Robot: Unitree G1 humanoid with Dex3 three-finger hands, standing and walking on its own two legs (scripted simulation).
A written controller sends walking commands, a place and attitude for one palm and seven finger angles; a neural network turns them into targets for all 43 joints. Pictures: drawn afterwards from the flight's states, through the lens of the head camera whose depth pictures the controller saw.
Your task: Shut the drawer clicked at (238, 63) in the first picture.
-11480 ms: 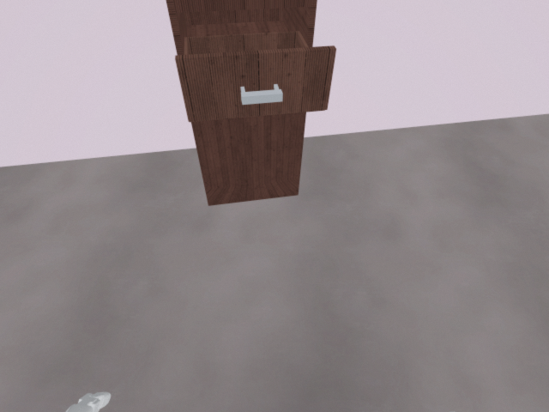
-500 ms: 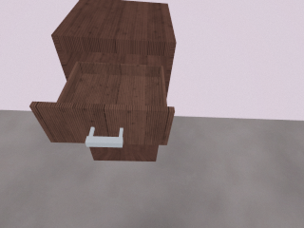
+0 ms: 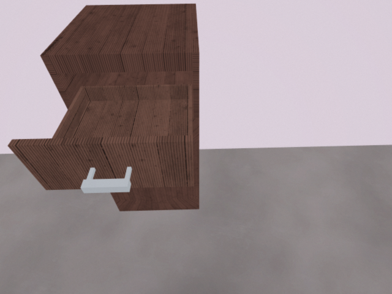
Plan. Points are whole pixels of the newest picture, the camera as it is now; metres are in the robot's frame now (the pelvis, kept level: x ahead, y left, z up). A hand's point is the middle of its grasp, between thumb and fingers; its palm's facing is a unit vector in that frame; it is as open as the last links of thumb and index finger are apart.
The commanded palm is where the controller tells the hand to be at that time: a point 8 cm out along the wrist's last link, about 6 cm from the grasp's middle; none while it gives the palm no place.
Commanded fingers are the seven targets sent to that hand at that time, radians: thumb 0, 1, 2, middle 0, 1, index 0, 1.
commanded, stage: come to a stop and stand still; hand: left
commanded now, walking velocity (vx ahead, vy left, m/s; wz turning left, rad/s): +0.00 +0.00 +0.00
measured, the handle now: (108, 178) +0.37 +0.23 +0.01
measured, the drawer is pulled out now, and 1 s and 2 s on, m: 0.30 0.30 0.30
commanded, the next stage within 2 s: look again from close up in 0.28 s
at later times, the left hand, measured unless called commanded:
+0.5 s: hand out of the picture -0.04 +0.16 -0.17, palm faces +0.03 -0.98 -0.18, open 7.4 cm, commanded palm none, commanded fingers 0.00 0.90 0.90 -0.20 -0.30 -0.20 -0.30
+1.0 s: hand out of the picture -0.02 +0.24 -0.18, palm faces +0.00 -0.98 -0.18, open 7.4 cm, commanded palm none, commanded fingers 0.00 0.90 0.90 -0.20 -0.30 -0.20 -0.30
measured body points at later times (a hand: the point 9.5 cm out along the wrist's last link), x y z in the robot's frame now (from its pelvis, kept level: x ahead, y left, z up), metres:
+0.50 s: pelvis -0.02 +0.01 +0.00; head +0.00 +0.00 +0.45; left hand -0.04 +0.21 -0.16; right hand -0.02 -0.21 -0.17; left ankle -0.02 +0.14 -0.73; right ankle -0.03 -0.07 -0.74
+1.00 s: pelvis -0.02 +0.07 +0.00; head -0.01 +0.08 +0.45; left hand -0.02 +0.29 -0.16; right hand -0.03 -0.14 -0.16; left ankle -0.02 +0.13 -0.74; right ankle -0.03 -0.07 -0.74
